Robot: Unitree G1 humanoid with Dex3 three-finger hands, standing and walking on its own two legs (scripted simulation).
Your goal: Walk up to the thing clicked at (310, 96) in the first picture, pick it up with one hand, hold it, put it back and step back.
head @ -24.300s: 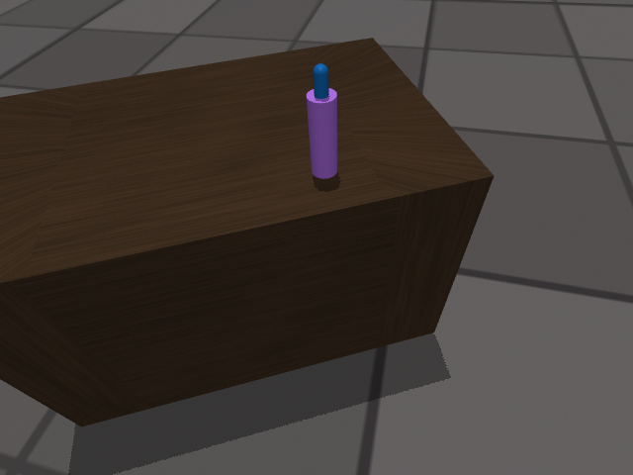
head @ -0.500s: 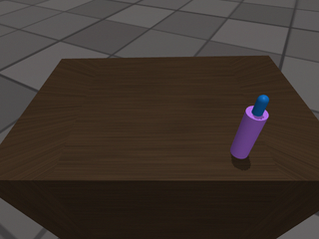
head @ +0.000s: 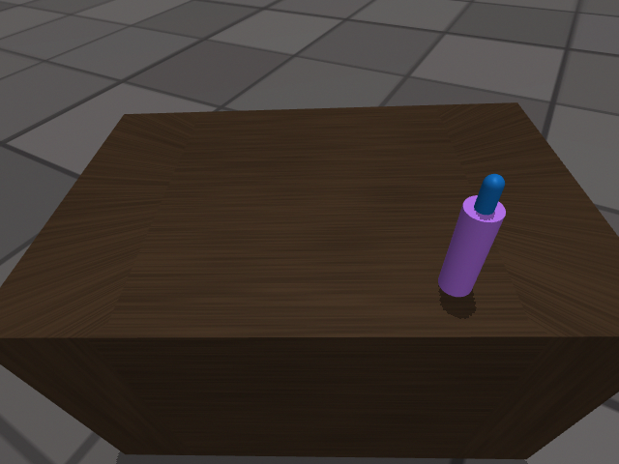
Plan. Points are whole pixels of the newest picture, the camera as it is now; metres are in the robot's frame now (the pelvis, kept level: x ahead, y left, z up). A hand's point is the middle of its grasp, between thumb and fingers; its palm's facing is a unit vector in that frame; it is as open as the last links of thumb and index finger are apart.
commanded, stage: home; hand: right
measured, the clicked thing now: (472, 237) +0.45 -0.21 +0.04
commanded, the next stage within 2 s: stand in 1.06 s
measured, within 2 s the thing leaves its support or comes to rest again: neither
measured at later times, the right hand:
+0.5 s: hand out of the picture +0.07 -0.26 -0.16, palm faces -0.05 +0.94 -0.34, open 17.2 cm
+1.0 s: hand out of the picture +0.07 -0.26 -0.16, palm faces -0.04 +0.94 -0.35, open 17.2 cm
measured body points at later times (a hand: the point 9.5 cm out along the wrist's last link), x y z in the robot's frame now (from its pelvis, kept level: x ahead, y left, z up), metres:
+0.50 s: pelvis +0.01 -0.01 +0.00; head +0.00 -0.01 +0.45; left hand +0.07 +0.29 -0.13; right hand +0.07 -0.31 -0.13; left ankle -0.01 +0.13 -0.75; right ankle +0.03 -0.12 -0.75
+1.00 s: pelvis +0.01 -0.01 +0.00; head +0.01 +0.00 +0.45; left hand +0.08 +0.29 -0.13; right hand +0.08 -0.31 -0.13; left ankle -0.01 +0.13 -0.75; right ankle +0.03 -0.12 -0.75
